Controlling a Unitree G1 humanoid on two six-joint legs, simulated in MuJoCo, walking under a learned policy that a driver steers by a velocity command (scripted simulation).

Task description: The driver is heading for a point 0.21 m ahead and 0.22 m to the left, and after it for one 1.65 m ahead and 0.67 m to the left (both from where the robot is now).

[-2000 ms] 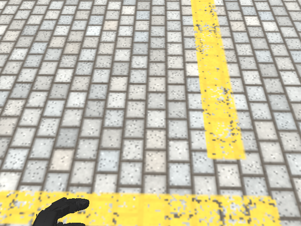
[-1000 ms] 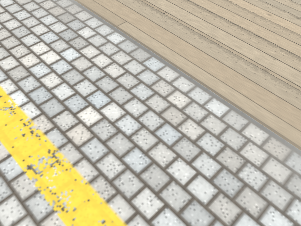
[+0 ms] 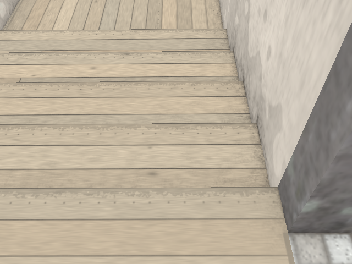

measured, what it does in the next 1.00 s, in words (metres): goes down, turning left: left foot, then right foot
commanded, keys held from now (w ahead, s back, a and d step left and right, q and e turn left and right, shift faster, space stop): w+shift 0.18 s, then w+q+shift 0.82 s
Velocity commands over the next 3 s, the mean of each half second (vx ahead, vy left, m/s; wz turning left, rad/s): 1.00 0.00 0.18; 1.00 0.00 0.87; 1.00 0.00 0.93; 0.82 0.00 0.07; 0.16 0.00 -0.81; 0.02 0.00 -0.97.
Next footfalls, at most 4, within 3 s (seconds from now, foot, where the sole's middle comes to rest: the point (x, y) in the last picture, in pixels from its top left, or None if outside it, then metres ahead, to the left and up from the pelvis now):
0.18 left None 0.42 0.13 -0.77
0.58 right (216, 193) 0.77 -0.09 -0.77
1.00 left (153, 149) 1.06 0.21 -0.88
1.34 right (153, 100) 1.51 0.26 -0.98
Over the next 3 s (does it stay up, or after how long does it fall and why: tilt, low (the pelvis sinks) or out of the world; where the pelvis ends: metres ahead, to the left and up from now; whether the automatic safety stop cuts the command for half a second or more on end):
stays up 1.57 0.89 -0.26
